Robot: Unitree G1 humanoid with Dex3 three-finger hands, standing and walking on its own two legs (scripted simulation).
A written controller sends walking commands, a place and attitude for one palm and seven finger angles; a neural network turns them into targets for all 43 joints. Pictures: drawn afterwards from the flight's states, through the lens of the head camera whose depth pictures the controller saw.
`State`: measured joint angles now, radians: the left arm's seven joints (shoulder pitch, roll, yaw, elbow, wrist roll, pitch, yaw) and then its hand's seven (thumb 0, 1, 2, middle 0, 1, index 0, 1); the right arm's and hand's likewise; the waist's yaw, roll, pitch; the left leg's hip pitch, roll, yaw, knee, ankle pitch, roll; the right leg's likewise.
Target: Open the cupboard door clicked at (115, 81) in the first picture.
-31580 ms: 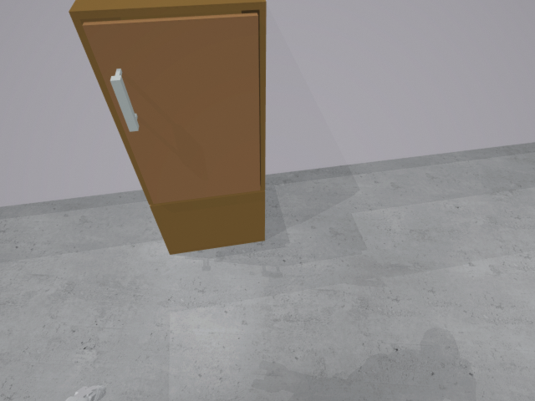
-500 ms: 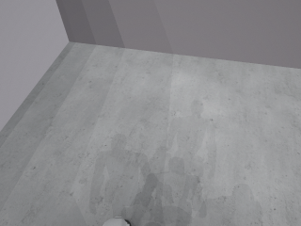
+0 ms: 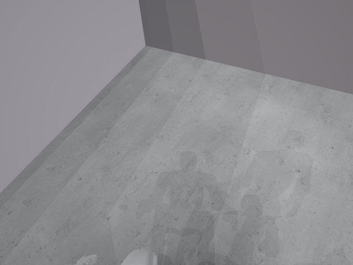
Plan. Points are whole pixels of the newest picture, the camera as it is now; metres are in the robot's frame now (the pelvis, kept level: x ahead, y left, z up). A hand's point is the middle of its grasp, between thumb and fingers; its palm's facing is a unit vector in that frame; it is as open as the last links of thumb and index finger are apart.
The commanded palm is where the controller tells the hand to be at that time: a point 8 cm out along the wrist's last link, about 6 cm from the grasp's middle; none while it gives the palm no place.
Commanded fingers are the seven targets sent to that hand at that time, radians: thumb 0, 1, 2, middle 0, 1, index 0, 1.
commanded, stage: turn to face it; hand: left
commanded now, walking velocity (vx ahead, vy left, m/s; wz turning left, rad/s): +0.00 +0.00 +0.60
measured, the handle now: out of the picture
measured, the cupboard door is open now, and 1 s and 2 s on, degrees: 45 45 45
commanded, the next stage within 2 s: none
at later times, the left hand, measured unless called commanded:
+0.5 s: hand out of the picture +0.07 +0.21 -0.16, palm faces +0.32 -0.90 -0.30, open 7.4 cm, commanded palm none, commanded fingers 0.00 0.90 0.90 -0.20 -0.30 -0.20 -0.30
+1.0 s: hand out of the picture +0.01 +0.19 -0.17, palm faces +0.61 -0.76 -0.24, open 7.4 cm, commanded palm none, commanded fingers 0.00 0.90 0.90 -0.20 -0.30 -0.20 -0.30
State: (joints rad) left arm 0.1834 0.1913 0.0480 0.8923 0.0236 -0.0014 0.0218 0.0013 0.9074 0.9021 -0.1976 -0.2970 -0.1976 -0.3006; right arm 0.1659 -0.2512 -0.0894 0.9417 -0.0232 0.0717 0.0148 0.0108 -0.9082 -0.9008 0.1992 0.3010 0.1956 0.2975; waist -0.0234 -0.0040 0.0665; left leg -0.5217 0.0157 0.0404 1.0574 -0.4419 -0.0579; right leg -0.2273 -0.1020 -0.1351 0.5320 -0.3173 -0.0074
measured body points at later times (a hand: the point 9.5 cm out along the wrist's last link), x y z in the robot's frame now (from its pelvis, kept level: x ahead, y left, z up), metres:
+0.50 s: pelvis +0.04 -0.03 -0.02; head +0.09 -0.02 +0.43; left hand +0.05 +0.26 -0.14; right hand +0.21 -0.24 -0.16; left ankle +0.03 +0.12 -0.74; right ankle +0.10 -0.16 -0.74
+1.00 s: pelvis +0.06 -0.03 -0.01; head +0.10 +0.01 +0.44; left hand -0.02 +0.23 -0.15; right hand +0.28 -0.18 -0.14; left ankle +0.01 +0.07 -0.74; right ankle +0.13 -0.16 -0.68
